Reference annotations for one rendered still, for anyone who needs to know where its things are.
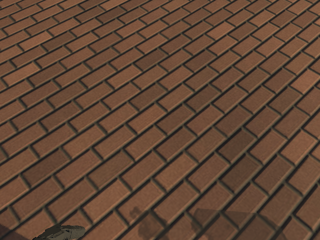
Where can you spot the robot left hand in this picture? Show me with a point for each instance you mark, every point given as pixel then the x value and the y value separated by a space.
pixel 64 232

